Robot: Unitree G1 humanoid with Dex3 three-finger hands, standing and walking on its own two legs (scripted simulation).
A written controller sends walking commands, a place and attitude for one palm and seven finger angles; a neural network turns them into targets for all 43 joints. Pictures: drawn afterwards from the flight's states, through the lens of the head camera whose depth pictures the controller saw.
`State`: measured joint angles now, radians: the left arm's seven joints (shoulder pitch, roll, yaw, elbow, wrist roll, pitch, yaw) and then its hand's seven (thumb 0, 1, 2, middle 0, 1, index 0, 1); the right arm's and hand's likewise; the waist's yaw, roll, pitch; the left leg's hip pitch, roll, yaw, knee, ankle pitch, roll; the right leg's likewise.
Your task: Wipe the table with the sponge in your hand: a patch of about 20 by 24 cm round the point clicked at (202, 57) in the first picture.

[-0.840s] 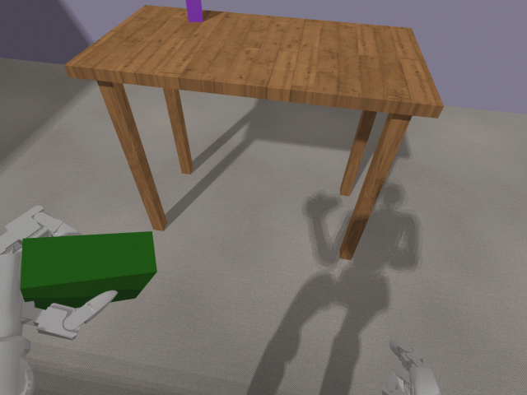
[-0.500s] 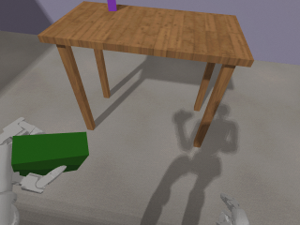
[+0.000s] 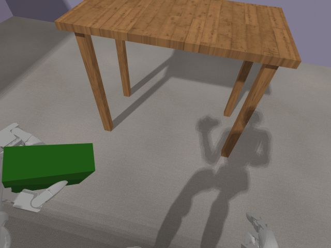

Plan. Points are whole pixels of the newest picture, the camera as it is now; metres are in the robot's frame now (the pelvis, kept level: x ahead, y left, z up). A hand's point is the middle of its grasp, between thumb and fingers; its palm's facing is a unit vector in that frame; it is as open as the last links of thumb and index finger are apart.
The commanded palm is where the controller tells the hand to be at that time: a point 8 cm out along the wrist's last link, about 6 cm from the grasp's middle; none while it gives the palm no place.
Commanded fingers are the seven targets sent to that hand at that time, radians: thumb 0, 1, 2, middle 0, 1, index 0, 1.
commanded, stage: walk around to get in front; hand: left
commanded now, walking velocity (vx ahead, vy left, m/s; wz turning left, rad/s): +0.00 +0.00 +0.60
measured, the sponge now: (61, 167) +0.23 +0.20 +0.14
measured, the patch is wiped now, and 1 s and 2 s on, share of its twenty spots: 0.00 0.00 0.00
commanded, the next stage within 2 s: none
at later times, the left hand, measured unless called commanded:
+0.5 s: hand out of the picture +0.08 +0.29 +0.17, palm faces +0.65 -0.65 -0.38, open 9.3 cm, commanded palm +0.01 +0.31 +0.19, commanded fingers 0.00 0.10 1.30 -1.20 -1.60 -1.20 -1.60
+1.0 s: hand out of the picture -0.06 +0.23 +0.18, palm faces +0.79 -0.44 -0.43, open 9.3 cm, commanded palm -0.13 +0.24 +0.19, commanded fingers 0.00 0.10 1.30 -1.20 -1.60 -1.20 -1.60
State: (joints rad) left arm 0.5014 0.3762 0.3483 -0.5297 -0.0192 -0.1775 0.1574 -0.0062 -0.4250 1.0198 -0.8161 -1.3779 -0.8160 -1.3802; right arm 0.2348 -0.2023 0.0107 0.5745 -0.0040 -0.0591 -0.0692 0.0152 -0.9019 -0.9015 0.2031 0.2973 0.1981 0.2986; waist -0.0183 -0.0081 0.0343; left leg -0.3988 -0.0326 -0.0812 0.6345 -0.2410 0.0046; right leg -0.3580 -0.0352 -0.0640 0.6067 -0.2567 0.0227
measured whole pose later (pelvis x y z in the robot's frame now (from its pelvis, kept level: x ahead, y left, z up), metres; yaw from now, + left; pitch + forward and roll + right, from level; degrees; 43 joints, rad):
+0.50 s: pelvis -0.05 -0.01 +0.00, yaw +19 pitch -1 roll +0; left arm 0.47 0.38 0.36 -0.56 -0.02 -0.16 0.17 -0.01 -0.43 1.02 -0.82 -1.38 -0.82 -1.38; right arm 0.20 -0.21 -0.02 0.56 -0.02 -0.07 -0.08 0.02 -0.90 -0.90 0.20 0.30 0.20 0.30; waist 0.00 -0.07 0.06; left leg -0.30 0.01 0.05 0.63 -0.30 0.01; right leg -0.41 -0.11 -0.09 0.94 -0.50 0.07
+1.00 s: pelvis -0.09 -0.08 +0.02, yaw +37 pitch -2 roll +2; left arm 0.48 0.35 0.30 -0.47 -0.03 -0.13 0.14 -0.01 -0.43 1.02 -0.82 -1.38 -0.82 -1.38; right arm 0.23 -0.21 0.00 0.62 -0.01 -0.04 -0.07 0.02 -0.90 -0.90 0.21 0.30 0.20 0.30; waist -0.01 0.00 0.03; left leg -0.50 0.01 0.03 1.06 -0.39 -0.07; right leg -0.20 -0.07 -0.15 0.49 -0.26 -0.03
